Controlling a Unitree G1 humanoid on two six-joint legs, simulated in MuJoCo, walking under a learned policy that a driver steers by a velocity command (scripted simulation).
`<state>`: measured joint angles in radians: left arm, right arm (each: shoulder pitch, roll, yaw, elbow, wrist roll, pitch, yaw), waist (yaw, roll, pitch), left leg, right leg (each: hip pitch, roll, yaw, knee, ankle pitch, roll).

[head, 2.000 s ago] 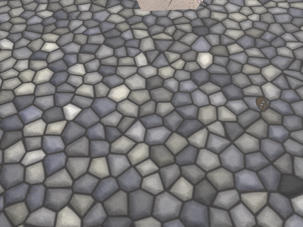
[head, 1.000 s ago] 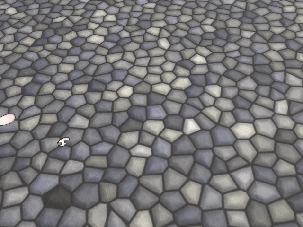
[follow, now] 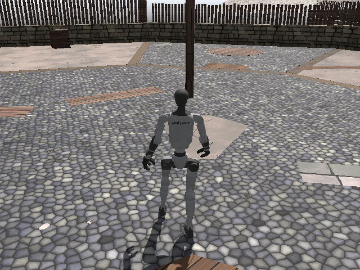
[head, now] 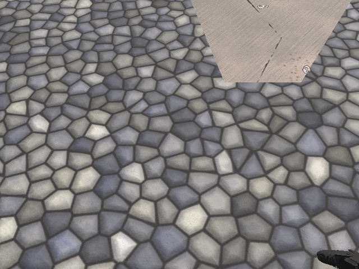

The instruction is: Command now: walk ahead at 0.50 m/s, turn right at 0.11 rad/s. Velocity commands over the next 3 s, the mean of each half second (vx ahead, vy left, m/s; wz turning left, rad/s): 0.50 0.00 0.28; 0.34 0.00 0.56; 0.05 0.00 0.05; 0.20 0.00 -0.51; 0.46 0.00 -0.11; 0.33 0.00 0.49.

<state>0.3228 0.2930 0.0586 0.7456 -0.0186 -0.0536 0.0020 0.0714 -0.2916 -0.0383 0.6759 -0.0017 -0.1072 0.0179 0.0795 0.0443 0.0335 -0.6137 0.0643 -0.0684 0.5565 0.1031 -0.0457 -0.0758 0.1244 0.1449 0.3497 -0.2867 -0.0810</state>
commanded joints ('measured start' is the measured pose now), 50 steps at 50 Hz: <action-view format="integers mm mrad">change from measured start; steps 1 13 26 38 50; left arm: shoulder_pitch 63 -95 -366 -154 -162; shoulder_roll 157 113 94 84 202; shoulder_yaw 39 9 6 24 56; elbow -15 -108 -164 -65 9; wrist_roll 5 37 12 34 -15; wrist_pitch -4 -62 -69 -51 6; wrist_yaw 4 -12 -23 -8 16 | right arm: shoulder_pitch -109 225 332 269 66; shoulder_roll -95 -123 -165 -94 -100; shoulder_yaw -21 -41 -65 -52 -57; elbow -95 -29 26 -54 -167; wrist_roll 8 3 34 21 12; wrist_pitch -22 16 63 95 112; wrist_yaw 16 10 -42 -32 29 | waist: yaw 22 -84 -137 -92 -59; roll -132 19 61 -168 -131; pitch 5 -73 -25 -33 -68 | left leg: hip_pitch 26 602 463 -9 137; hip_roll -18 117 68 9 -24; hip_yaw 31 -350 -333 -22 89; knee -45 -312 -248 579 65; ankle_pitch -57 -59 -166 -490 -248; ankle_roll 47 314 222 -1 70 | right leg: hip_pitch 36 -579 -348 -48 45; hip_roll -314 -185 -103 -370 -391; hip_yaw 156 -41 -44 23 -226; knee -51 721 133 -69 26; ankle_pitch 295 -21 298 661 693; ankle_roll -132 81 120 -114 -73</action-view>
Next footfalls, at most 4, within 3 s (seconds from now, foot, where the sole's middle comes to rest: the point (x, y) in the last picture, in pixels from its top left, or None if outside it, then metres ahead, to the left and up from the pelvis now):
0.10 left None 0.24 0.13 -0.78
0.60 right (218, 251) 0.54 -0.04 -0.78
1.06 left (142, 231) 0.60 0.25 -0.78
1.40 right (202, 214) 0.68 0.03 -0.78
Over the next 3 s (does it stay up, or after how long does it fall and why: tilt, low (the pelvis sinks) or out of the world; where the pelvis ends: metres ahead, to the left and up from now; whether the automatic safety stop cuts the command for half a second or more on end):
stays up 1.11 0.17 0.00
